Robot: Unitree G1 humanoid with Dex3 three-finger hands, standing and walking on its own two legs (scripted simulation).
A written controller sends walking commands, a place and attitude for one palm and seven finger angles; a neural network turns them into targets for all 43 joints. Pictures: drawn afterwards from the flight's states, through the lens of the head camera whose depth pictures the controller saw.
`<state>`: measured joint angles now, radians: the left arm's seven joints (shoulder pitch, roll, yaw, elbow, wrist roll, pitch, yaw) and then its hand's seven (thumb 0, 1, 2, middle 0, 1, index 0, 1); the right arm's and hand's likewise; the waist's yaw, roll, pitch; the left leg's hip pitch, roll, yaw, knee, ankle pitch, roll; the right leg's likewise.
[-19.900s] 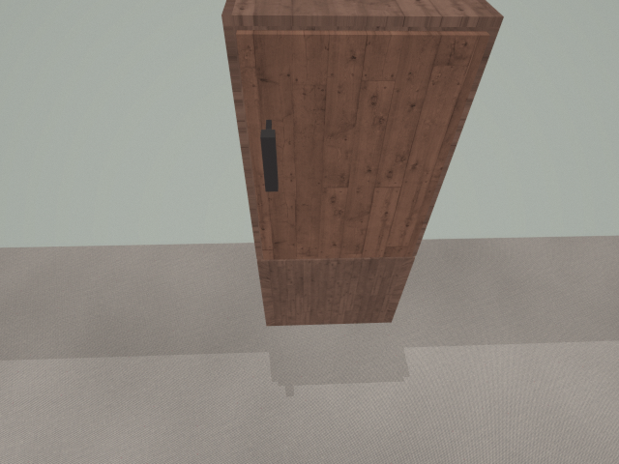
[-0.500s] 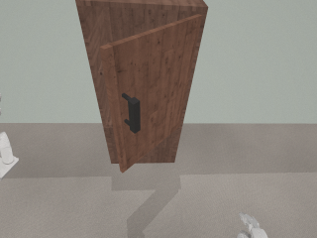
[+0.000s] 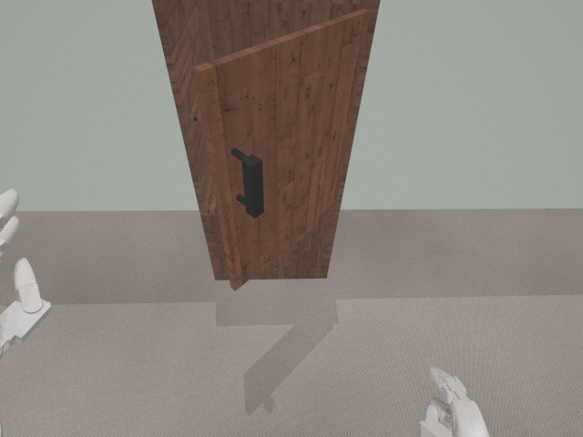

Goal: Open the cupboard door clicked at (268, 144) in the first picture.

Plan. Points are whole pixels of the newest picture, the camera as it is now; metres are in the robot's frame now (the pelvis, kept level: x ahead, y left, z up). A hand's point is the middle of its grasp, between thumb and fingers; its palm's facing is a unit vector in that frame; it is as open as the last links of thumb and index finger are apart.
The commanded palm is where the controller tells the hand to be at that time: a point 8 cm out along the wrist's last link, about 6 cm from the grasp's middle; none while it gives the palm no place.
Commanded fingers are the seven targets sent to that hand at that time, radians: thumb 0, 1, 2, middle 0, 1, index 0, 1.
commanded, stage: stop stepping back and stand still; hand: left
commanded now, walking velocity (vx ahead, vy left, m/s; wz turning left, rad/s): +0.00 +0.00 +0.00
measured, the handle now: (246, 182) +0.55 +0.11 +0.03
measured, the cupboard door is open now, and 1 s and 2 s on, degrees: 44 44 44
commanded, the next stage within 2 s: let the arm hang, fingers relaxed in 0.40 s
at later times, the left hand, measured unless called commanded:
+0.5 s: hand (4, 337) +0.18 +0.28 +0.16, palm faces +0.43 -0.79 -0.44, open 7.4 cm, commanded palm none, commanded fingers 0.00 0.90 0.90 -0.20 -0.30 -0.20 -0.30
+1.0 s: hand out of the picture -0.09 +0.19 -0.18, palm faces +0.07 -0.98 -0.18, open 7.2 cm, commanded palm none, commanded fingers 0.00 0.90 0.90 -0.20 -0.30 -0.20 -0.30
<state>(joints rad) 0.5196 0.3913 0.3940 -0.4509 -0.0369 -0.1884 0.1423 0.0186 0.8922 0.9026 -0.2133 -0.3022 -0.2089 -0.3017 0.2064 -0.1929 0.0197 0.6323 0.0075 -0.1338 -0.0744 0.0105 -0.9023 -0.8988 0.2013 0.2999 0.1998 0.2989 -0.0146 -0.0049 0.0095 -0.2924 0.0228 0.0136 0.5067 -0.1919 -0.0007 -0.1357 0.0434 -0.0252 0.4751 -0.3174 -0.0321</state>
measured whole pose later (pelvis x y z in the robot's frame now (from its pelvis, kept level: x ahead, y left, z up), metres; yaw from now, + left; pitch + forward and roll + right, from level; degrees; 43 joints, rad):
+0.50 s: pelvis -0.02 +0.02 +0.01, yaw +1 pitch -1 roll -2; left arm 0.54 0.39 0.38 -0.46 -0.04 -0.18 0.15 0.02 0.89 0.90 -0.21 -0.30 -0.21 -0.30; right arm 0.23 -0.19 0.03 0.64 0.00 -0.14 -0.08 0.01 -0.90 -0.90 0.20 0.30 0.20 0.30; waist 0.00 0.01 0.02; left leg -0.30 0.01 0.00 0.42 -0.11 0.02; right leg -0.12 0.03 -0.04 0.37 -0.23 -0.01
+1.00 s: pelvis -0.02 +0.01 +0.00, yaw +3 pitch -1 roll -1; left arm 0.36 0.19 0.00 1.15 0.01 0.03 0.01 0.01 0.94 0.90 -0.21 -0.30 -0.20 -0.30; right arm 0.28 -0.19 0.01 1.12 -0.02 0.04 -0.03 0.00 -0.91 -0.90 0.20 0.30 0.20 0.30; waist 0.01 -0.01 0.08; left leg -0.31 -0.01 -0.03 0.46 -0.13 0.01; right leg -0.14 0.02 -0.08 0.43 -0.28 -0.02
